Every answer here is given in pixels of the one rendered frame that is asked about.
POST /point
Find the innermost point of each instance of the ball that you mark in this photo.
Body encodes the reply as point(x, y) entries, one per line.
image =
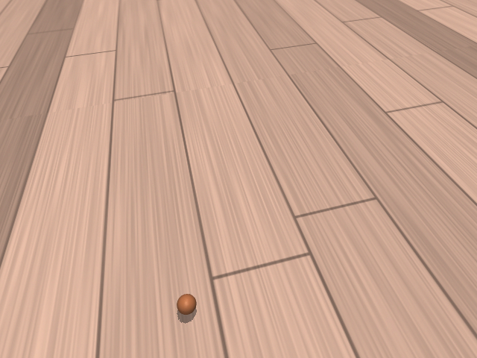
point(186, 304)

